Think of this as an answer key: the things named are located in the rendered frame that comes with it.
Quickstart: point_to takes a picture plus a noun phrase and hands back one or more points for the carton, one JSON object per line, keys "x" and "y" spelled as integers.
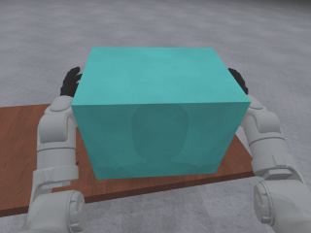
{"x": 157, "y": 112}

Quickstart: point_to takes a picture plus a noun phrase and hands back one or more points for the right robot hand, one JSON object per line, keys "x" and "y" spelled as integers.
{"x": 239, "y": 79}

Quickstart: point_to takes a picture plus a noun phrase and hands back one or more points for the table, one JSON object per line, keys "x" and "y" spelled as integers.
{"x": 18, "y": 160}

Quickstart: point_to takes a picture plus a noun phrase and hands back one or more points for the robot left upper arm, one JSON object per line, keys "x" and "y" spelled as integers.
{"x": 57, "y": 212}

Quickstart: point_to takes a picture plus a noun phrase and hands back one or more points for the robot right forearm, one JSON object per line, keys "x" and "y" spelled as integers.
{"x": 272, "y": 160}

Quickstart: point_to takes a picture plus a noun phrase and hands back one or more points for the robot left forearm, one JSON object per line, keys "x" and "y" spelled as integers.
{"x": 56, "y": 144}

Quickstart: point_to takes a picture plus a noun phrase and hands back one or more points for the robot right upper arm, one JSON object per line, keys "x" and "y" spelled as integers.
{"x": 285, "y": 205}

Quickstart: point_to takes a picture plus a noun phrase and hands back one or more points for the left robot hand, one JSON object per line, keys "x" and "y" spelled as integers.
{"x": 70, "y": 84}

